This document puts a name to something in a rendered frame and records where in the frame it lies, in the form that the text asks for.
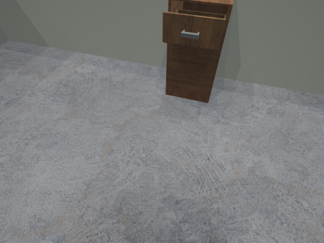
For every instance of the cabinet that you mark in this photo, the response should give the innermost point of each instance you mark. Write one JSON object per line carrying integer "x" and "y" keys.
{"x": 191, "y": 71}

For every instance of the drawer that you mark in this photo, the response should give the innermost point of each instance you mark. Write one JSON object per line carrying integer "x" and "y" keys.
{"x": 209, "y": 25}

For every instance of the handle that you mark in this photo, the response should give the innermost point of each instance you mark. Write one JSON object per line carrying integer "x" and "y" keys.
{"x": 189, "y": 34}

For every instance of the robot left hand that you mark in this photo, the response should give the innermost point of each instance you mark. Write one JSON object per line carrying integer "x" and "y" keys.
{"x": 55, "y": 238}

